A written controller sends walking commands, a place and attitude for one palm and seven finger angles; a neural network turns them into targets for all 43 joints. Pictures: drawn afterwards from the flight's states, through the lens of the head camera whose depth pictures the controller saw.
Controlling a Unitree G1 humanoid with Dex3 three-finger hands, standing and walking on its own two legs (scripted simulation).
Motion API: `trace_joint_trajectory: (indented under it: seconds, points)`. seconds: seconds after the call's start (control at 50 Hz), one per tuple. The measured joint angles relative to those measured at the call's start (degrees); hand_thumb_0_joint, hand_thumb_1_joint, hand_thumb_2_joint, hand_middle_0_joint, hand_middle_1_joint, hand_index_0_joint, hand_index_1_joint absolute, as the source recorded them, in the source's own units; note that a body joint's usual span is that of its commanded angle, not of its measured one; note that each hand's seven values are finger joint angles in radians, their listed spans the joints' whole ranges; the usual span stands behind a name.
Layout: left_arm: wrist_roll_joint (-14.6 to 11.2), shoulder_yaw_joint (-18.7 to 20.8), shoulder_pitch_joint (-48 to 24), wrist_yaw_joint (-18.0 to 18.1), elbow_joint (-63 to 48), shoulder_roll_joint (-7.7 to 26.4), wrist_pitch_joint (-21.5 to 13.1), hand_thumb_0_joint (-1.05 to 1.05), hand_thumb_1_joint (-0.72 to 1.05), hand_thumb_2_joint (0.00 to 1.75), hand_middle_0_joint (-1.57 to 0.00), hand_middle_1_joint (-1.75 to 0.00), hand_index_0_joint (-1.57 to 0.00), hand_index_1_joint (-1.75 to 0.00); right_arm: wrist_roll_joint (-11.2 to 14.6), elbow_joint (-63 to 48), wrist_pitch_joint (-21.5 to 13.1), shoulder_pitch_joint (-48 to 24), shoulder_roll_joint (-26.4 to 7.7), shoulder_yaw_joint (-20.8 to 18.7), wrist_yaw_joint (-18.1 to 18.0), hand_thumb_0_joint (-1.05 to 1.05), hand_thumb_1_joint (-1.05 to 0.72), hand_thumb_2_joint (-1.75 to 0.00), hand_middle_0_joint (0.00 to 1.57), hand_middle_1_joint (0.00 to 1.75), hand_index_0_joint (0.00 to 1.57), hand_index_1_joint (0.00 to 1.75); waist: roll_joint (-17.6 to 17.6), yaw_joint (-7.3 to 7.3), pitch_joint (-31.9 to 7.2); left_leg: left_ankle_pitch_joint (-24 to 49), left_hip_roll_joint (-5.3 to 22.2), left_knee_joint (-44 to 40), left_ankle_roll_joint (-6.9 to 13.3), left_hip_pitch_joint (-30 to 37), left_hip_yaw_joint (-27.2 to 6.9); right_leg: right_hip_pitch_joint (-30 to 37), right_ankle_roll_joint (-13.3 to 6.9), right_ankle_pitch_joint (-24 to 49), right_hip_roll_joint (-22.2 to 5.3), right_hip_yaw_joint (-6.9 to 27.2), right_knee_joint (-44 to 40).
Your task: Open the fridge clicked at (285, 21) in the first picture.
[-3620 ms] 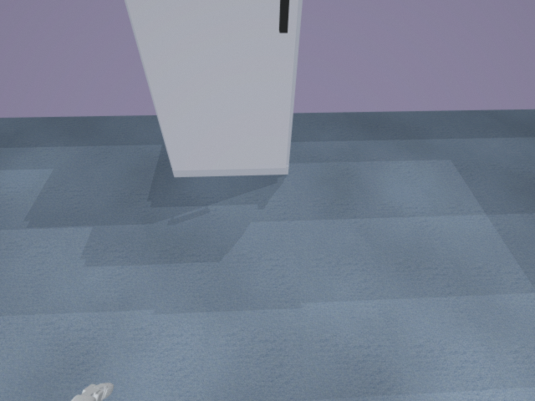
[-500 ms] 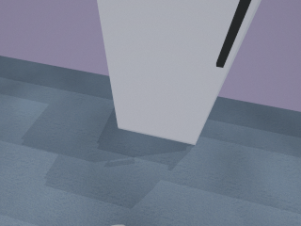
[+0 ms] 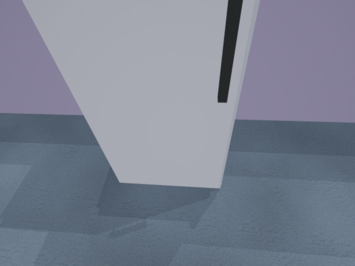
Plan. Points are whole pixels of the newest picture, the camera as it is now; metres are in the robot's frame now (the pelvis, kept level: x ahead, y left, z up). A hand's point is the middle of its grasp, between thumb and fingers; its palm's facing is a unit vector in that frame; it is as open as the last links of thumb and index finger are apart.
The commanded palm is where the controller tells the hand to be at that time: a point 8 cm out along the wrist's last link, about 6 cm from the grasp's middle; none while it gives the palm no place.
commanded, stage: take the last steps up to it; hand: right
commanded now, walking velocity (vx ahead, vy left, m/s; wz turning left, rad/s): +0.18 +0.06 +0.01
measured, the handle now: (229, 35) +0.60 -0.11 +0.22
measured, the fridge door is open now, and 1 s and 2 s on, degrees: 0 0 0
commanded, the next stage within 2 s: come to a stop and stand still in 0.14 s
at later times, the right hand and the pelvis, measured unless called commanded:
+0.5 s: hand (242, 254) +0.19 -0.14 -0.16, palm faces +0.04 +0.97 -0.22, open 7.2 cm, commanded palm none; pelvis +0.11 +0.03 +0.00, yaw -2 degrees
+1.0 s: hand out of the picture +0.05 -0.21 -0.17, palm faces +0.07 +0.97 -0.22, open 7.4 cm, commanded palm none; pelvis +0.06 -0.02 +0.01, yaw -1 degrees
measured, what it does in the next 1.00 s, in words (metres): steps on the spot: left foot, then right foot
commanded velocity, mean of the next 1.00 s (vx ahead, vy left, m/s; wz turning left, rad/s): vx -0.03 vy -0.03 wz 0.00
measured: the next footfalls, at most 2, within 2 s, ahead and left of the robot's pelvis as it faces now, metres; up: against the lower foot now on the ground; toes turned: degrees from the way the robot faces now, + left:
left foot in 0.34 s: +0.20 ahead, +0.15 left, +0.00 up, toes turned +7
right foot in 0.68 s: +0.13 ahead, -0.11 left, +0.00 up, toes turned -6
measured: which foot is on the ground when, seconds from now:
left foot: up 0.00-0.32, down 0.34-0.70, up 0.72-0.96, down 0.98-1.00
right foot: down 0.00-0.38, up 0.40-0.66, down 0.68-1.00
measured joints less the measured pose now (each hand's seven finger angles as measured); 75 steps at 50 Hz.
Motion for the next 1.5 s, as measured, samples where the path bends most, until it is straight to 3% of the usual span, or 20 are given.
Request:
trace_joint_trajectory:
  seconds: [0.04, 0.12, 0.24, 0.3, 0.34, 0.38, 0.44, 0.54, 0.62, 0.66, 0.7, 0.76, 0.84, 0.92, 0.98, 1.02, 1.16, 1.5]
  points:
    - [-0.19, -0.58, 0.94, 0.42, 0.79, -1.16, -0.19, 0.01, 0.92, 0.9, -0.2, -0.29, -0.19, -0.3, -0.13, -0.66, -0.13, -1.39, -0.3, -0.14, 0.15, 0.01, -0.91, -0.9, 0.2, 0.3, 0.2, 0.3, 0.06, -0.01, -0.04, 3.97, 0.45, 1.88, -0.39, -4.04, -0.57, 2.67, -0.05, 1.28, 0.98, -0.42, -4.18]
    - [-0.47, -0.7, 3.63, 1.1, 2.99, -2.25, -0.04, 0.01, 0.94, 0.9, -0.2, -0.29, -0.2, -0.3, -0.09, -2.62, -0.2, -3.92, -0.23, -0.22, -0.16, 0.01, -0.91, -0.9, 0.2, 0.3, 0.2, 0.3, -0.69, 0.28, -0.55, 8.24, 1.03, -2.16, -1.41, -8.18, -1.31, 7.12, -0.3, 2.83, 2.43, -0.57, -10.59]
    - [-0.22, -0.91, 7.35, 0.61, 5.64, -4.17, 0.86, 0.01, 0.93, 0.9, -0.2, -0.3, -0.2, -0.3, -0.04, -4.19, 0.45, -7.73, -0.44, -0.44, -0.75, 0.01, -0.92, -0.9, 0.2, 0.3, 0.2, 0.3, -1.44, 1.78, -0.47, 9.39, 1.14, -15.12, -1.92, -7.0, -0.97, 11.0, 0.68, 1.37, 3.06, -0.38, -12.79]
    - [-0.08, -0.84, 8.61, 0.62, 6.78, -4.7, 1.49, 0.01, 0.92, 0.9, -0.2, -0.3, -0.2, -0.3, 0.04, -4.76, 0.24, -9.25, -0.31, -0.22, -0.85, 0.01, -0.92, -0.9, 0.2, 0.3, 0.2, 0.3, -2.29, 2.76, -0.04, 9.68, 0.26, -22.14, -1.64, -3.85, -0.41, 11.6, 1.67, -0.99, 2.56, -0.25, -10.7]
    - [-0.26, -1.06, 9.55, 0.75, 7.68, -5.11, 1.79, 0.01, 0.92, 0.9, -0.2, -0.3, -0.2, -0.3, 0.13, -5.26, -0.73, -9.74, -0.33, 0.21, -1.11, 0.01, -0.92, -0.9, 0.2, 0.3, 0.2, 0.3, -2.12, 2.84, 0.07, 16.71, -0.17, -30.0, -1.5, 0.19, -0.33, 11.29, 2.69, -3.64, 2.43, -0.27, -7.31]
    - [-0.78, -1.12, 9.46, 0.69, 8.57, -4.7, 2.4, 0.01, 0.92, 0.9, -0.2, -0.3, -0.2, -0.3, 0.34, -4.84, -1.67, -10.39, 0.55, 0.67, -1.76, 0.01, -0.92, -0.9, 0.2, 0.3, 0.2, 0.3, -3.46, 2.93, 0.21, 14.53, -1.08, -30.48, 0.04, 1.4, 0.14, 10.48, 3.64, -6.54, 1.38, 0.39, -3.63]
    - [-1.24, -0.8, 8.25, 0.92, 8.36, -3.89, 4.08, 0.01, 0.91, 0.9, -0.2, -0.3, -0.2, -0.3, 0.6, -5.11, -1.75, -11.63, 1.74, 1.19, -2.3, 0.0, -0.93, -0.9, 0.2, 0.3, 0.2, 0.3, -5.34, 3.57, 0.32, 12.11, -1.91, -30.14, 0.79, 1.8, 1.73, 7.63, 4.69, -12.58, 0.91, 3.43, 2.07]
    - [-1.39, 0.03, 4.63, 1.2, 6.07, -2.59, 5.68, 0.01, 0.91, 0.9, -0.2, -0.29, -0.19, -0.3, 0.16, -6.81, -0.55, -14.25, 2.31, 0.77, -2.9, 0.0, -0.93, -0.9, 0.2, 0.3, 0.21, 0.3, -4.52, 2.16, 1.48, 13.3, -1.2, -31.45, 0.77, 2.02, 2.46, 1.48, 5.49, -15.54, 2.16, 7.01, 12.65]
    - [-1.23, 0.72, 1.32, 0.98, 2.99, -0.97, 5.91, 0.01, 0.91, 0.9, -0.2, -0.29, -0.19, -0.3, -0.25, -7.99, 0.63, -14.6, 1.63, 0.27, -2.79, 0.0, -0.92, -0.9, 0.2, 0.3, 0.21, 0.3, -3.29, 1.27, 2.01, 14.42, -0.41, -31.47, -0.23, 1.07, 2.14, -0.07, 5.78, -12.62, 2.34, 7.62, 11.34]
    - [-1.12, 0.71, 0.45, 0.86, 1.47, -0.37, 5.22, 0.01, 0.91, 0.9, -0.2, -0.29, -0.19, -0.3, -0.14, -8.13, 1.28, -14.07, 0.85, 0.0, -2.64, 0.0, -0.91, -0.9, 0.2, 0.3, 0.21, 0.3, -2.49, 1.16, 1.79, 14.37, -0.06, -30.16, -1.04, 0.11, 1.77, 1.99, 5.7, -7.33, 2.09, 7.12, 4.34]
    - [-0.83, 0.63, 0.0, 0.77, 0.56, -0.31, 4.41, 0.01, 0.91, 0.9, -0.2, -0.29, -0.19, -0.3, 0.29, -7.98, 2.23, -13.39, -0.22, -0.32, -2.4, 0.0, -0.91, -0.9, 0.2, 0.3, 0.21, 0.3, -1.01, 1.01, 1.6, 12.21, 0.52, -27.42, -1.68, -1.15, 0.68, 3.16, 3.9, -4.1, 2.69, 6.42, 0.95]
    - [-0.19, 0.02, 0.05, 0.99, -0.26, -0.85, 4.31, 0.0, 0.91, 0.9, -0.2, -0.29, -0.19, -0.3, 0.3, -7.25, 3.86, -11.93, -1.38, -0.75, -2.16, 0.0, -0.91, -0.9, 0.2, 0.3, 0.21, 0.3, -0.02, 0.81, 0.71, 2.83, -1.37, -18.86, -1.39, -3.43, -3.32, 3.87, 1.3, -2.8, 3.32, 5.69, -0.87]
    - [-0.21, -0.94, -0.14, 1.32, 0.25, -1.52, 4.34, 0.01, 0.91, 0.9, -0.2, -0.29, -0.19, -0.3, 0.18, -6.46, 3.54, -9.24, -2.19, -0.72, -1.84, 0.0, -0.91, -0.9, 0.2, 0.3, 0.2, 0.3, -0.06, 0.09, -0.35, 1.85, -3.07, -11.46, -1.44, -3.16, -4.81, 5.37, 0.39, 0.56, 3.96, 5.36, -6.31]
    - [-0.5, -1.0, -0.6, 1.54, 1.01, -1.69, 3.85, 0.01, 0.92, 0.9, -0.2, -0.3, -0.2, -0.3, 0.37, -5.04, 3.09, -6.53, -1.99, 0.16, -1.94, 0.0, -0.91, -0.9, 0.2, 0.3, 0.2, 0.3, -0.66, -0.12, -0.77, 1.04, -2.86, -19.29, -1.86, 2.75, -3.84, 5.95, -0.06, 2.53, 4.82, 4.82, -9.21]
    - [-0.96, -1.14, -0.6, 1.31, 1.79, -1.71, 3.48, 0.01, 0.92, 0.9, -0.2, -0.3, -0.2, -0.3, 0.55, -3.75, 2.29, -4.92, -1.6, 0.96, -2.18, 0.0, -0.91, -0.9, 0.2, 0.3, 0.2, 0.3, -0.61, -0.22, -1.08, 7.24, -2.41, -31.37, -1.73, 8.67, -3.93, 5.2, -0.02, 2.69, 5.76, 4.02, -8.78]
    - [-1.47, -0.88, -0.95, 1.34, 2.73, -1.24, 3.41, 0.0, 0.93, 0.9, -0.2, -0.3, -0.2, -0.3, 0.63, -2.24, 1.64, -4.62, -0.51, 1.56, -2.48, 0.0, -0.91, -0.9, 0.2, 0.3, 0.2, 0.3, -2.08, -0.12, -0.6, 8.49, -2.86, -34.76, -1.36, 10.34, -3.88, 5.06, 0.22, 2.56, 5.34, 3.97, -8.18]
    - [-1.34, -1.62, 0.82, 0.84, 5.65, -0.24, 3.51, 0.0, 0.94, 0.9, -0.2, -0.3, -0.2, -0.3, 0.87, -0.31, 0.67, -3.13, 1.69, 3.02, -2.33, 0.01, -0.9, -0.9, 0.2, 0.3, 0.2, 0.3, -3.39, 0.97, -0.83, 10.41, -3.6, -37.29, -1.02, 11.66, -3.61, 6.85, 0.55, 5.35, 4.82, 4.24, -11.7]
    - [-0.87, -2.18, 8.45, 0.91, 9.45, -3.58, 4.05, 0.01, 0.91, 0.9, -0.2, -0.29, -0.19, -0.3, 0.88, -0.78, 0.28, -3.08, 3.09, 2.89, -2.52, 0.0, -0.9, -0.9, 0.2, 0.3, 0.2, 0.3, -2.59, 2.11, -1.66, 12.07, -4.34, -37.41, -0.28, 9.75, -2.7, 4.73, 1.11, 7.25, 4.12, 5.15, -11.88]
